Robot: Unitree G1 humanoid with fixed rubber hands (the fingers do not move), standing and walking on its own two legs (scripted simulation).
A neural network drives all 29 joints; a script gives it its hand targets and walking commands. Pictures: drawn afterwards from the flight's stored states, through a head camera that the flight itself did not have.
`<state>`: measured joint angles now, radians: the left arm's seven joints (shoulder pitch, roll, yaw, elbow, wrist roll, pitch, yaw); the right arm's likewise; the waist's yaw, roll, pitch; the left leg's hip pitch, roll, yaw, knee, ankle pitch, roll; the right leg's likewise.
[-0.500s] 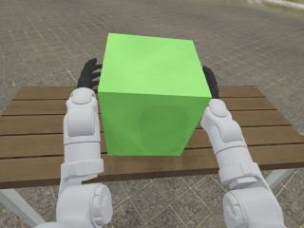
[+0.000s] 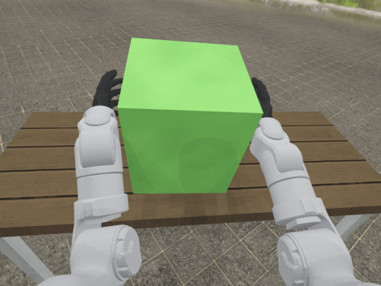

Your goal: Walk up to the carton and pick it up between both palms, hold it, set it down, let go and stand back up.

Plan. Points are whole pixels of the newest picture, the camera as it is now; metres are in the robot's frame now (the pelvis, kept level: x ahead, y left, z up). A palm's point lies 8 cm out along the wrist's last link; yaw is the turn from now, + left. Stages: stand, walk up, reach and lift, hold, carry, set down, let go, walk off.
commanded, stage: hold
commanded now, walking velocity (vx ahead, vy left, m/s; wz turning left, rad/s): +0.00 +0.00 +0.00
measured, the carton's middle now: (183, 122) +0.40 +0.02 +0.19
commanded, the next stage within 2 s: none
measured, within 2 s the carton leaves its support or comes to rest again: neither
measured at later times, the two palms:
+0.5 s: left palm (105, 114) +0.36 +0.17 +0.22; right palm (261, 120) +0.37 -0.13 +0.22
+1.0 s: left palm (105, 113) +0.37 +0.17 +0.22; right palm (260, 120) +0.37 -0.13 +0.22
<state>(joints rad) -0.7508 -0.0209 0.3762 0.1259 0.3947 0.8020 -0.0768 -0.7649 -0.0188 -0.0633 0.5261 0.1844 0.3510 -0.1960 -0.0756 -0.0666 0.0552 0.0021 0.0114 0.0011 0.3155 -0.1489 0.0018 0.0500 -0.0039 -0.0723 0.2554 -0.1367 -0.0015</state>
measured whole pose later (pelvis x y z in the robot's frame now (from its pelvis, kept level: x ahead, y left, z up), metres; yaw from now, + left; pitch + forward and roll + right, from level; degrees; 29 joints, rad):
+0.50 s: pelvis +0.00 +0.00 +0.00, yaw +0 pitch -10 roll -1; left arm -0.70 -0.03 0.37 0.06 0.40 0.82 -0.09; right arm -0.73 -0.02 -0.03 0.47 0.21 0.37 -0.21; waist -0.08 -0.07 0.06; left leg 0.01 0.01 0.00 0.32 -0.16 0.00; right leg 0.06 0.00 -0.07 0.26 -0.14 0.00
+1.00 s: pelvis +0.00 +0.00 +0.00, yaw +0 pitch -10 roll -1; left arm -0.72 -0.03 0.38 0.09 0.40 0.81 -0.10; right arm -0.74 -0.02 -0.05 0.49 0.19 0.36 -0.21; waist -0.08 -0.07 0.07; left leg 0.01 0.01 0.00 0.32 -0.15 0.00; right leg 0.06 0.00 -0.07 0.26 -0.14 0.00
